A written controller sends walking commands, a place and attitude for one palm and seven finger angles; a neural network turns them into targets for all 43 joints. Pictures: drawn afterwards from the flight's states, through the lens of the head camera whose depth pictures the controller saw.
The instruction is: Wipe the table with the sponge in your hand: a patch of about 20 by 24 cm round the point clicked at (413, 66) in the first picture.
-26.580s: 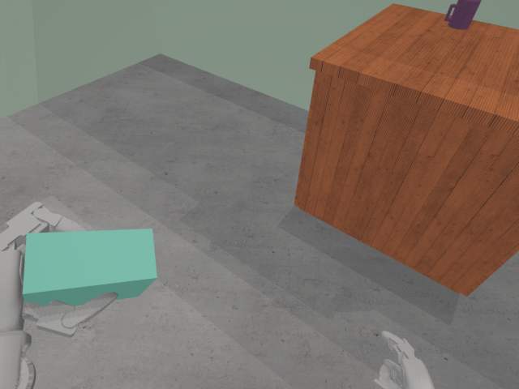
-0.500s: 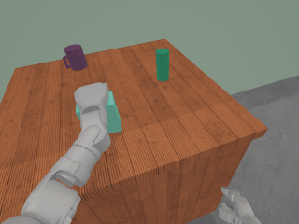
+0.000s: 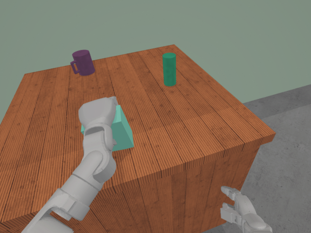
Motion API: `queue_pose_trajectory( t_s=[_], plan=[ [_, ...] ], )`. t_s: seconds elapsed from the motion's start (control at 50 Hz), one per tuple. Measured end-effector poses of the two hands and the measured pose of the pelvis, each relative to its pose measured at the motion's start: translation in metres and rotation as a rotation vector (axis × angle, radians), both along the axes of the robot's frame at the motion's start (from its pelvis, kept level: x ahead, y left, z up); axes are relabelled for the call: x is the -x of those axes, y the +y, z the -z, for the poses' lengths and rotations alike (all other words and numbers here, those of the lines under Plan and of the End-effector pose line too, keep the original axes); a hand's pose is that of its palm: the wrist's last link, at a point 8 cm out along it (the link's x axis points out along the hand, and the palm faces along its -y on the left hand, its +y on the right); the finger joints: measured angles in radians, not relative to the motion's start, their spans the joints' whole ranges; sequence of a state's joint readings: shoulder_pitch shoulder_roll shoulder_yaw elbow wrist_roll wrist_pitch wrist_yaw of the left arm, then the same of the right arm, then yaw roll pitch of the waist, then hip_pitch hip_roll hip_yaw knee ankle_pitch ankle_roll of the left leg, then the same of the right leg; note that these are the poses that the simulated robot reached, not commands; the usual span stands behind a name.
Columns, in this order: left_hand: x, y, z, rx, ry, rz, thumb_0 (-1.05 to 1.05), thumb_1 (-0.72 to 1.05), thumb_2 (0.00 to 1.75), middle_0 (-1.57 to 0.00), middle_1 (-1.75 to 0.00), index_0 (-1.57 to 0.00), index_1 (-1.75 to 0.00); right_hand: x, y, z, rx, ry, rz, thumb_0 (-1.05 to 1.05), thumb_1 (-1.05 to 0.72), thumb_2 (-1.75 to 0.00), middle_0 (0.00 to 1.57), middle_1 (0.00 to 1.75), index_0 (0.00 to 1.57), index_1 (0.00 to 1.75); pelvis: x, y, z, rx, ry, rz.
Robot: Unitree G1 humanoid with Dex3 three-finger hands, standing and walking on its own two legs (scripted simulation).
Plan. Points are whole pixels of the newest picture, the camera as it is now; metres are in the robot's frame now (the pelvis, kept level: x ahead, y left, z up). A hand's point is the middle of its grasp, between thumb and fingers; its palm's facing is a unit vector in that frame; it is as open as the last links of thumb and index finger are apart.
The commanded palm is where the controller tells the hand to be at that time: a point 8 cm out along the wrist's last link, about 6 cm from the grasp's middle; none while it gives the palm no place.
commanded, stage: wipe back along the third lane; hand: left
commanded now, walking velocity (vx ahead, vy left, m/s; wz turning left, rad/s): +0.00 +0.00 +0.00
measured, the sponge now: (112, 135) +0.35 +0.17 +0.10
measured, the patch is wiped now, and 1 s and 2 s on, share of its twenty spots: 0.95 0.95 1.00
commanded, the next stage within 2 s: slide back across to the middle lane in 0.58 s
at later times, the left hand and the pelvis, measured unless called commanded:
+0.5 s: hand (111, 137) +0.30 +0.15 +0.14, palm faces +0.19 -0.13 -0.97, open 9.9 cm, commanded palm +0.25 +0.14 +0.17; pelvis -0.01 -0.03 +0.00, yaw -1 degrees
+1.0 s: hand (106, 142) +0.28 +0.15 +0.15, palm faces +0.22 -0.27 -0.94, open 9.9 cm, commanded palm +0.23 +0.17 +0.19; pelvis -0.01 -0.03 +0.00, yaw -2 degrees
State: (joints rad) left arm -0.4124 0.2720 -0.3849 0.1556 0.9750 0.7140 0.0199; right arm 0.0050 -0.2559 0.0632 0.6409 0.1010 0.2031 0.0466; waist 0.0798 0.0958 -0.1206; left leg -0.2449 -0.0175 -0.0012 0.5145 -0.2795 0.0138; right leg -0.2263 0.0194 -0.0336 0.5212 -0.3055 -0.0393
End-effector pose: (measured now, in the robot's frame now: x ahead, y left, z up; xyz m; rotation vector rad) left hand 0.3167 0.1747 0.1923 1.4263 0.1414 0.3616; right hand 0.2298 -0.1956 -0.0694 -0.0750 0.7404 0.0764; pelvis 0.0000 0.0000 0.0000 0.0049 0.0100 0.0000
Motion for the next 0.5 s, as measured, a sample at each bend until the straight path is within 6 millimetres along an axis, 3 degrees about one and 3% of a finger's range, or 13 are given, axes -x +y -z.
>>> queue_pose_trajectory(
  t_s=[0.28,0.5],
  plan=[
    [0.020,-0.015,0.001,-0.006,-0.001,0.005,0.01,-0.47,1.05,-0.70,-1.36,-0.74,-1.36,0.014,-0.036,-0.001,0.016,-0.035,0.053,0.01,-0.91,-0.90,0.20,0.30,0.20,0.30,0.010,-0.018,0.000,-0.009,-0.019,0.008],
    [0.046,-0.024,0.000,0.029,-0.038,0.030,0.01,-0.47,1.05,-0.70,-1.36,-0.74,-1.36,0.006,-0.041,-0.008,-0.007,-0.082,0.039,0.01,-0.91,-0.90,0.20,0.30,0.20,0.30,0.010,-0.027,0.000,-0.011,-0.036,0.012]
  ],
)
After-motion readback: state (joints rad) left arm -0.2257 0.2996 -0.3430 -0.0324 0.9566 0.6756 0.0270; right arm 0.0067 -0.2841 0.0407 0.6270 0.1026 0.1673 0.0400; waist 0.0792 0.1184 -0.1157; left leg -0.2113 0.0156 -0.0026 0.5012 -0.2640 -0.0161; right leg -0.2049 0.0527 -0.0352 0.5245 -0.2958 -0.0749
